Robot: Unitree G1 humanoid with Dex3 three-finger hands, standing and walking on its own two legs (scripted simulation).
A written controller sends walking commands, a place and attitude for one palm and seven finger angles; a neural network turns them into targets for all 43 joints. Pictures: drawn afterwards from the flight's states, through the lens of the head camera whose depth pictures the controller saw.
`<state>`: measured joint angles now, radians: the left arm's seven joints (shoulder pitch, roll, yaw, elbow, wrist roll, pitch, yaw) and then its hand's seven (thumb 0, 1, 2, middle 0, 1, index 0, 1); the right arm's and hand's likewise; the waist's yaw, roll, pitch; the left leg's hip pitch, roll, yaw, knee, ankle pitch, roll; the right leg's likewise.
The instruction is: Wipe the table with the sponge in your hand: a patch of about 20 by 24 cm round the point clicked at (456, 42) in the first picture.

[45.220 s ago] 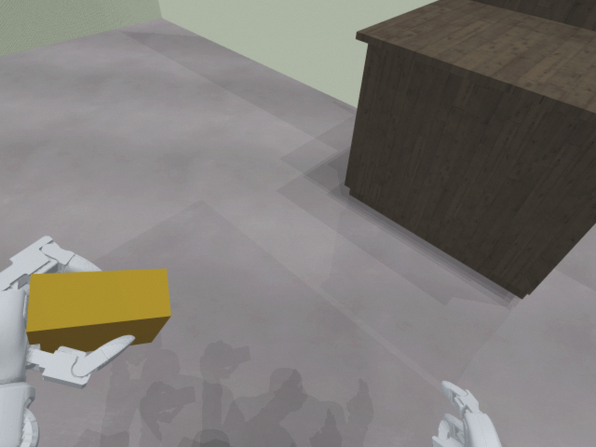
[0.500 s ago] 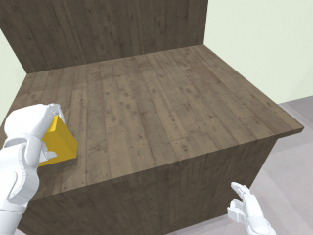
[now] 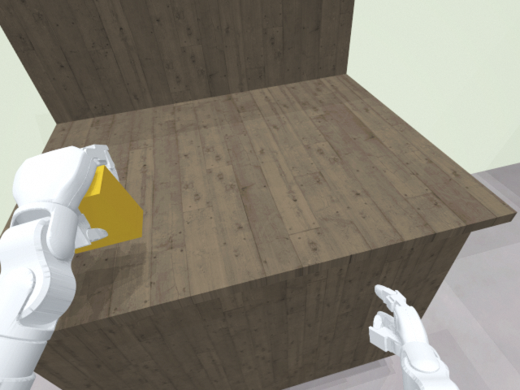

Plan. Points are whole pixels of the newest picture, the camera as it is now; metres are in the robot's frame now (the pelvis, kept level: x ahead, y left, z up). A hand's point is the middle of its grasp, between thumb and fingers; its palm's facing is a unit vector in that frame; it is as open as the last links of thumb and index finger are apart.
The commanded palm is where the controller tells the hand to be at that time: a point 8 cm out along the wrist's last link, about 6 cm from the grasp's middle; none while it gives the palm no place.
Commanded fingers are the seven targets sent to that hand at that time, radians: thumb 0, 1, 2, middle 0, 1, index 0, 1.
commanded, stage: lift the sponge slowly off the table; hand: left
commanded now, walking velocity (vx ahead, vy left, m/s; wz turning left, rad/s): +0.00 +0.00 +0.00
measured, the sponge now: (96, 218) +0.26 +0.31 +0.16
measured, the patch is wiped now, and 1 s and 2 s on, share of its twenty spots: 1.00 1.00 1.00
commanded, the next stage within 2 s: bring the sponge back beside the body in 0.32 s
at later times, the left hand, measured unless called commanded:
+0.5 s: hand (89, 196) +0.26 +0.29 +0.21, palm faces +0.19 -0.06 -0.98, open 9.6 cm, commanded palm +0.21 +0.30 +0.29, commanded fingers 0.00 0.10 1.30 -1.20 -1.60 -1.20 -1.60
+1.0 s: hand (89, 215) +0.24 +0.28 +0.20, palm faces +0.22 -0.10 -0.97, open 9.6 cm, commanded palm +0.18 +0.29 +0.28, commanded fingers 0.00 0.10 1.30 -1.20 -1.60 -1.20 -1.60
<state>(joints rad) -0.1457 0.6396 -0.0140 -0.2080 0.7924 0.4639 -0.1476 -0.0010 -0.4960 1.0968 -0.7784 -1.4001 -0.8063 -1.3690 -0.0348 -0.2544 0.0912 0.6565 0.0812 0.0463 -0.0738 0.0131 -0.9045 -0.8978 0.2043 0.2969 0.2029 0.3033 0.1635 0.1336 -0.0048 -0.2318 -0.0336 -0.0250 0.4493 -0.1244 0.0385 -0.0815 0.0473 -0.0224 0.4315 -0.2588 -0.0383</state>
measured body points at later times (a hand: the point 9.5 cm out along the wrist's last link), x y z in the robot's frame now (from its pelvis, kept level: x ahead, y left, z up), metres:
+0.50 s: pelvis +0.00 -0.01 +0.00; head -0.03 -0.05 +0.44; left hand +0.25 +0.29 +0.26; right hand +0.27 -0.20 -0.07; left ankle +0.08 +0.09 -0.74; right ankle -0.01 -0.10 -0.74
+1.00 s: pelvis +0.00 -0.01 +0.00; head -0.03 -0.05 +0.44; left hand +0.22 +0.28 +0.25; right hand +0.28 -0.18 -0.05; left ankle +0.08 +0.09 -0.74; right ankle -0.01 -0.10 -0.74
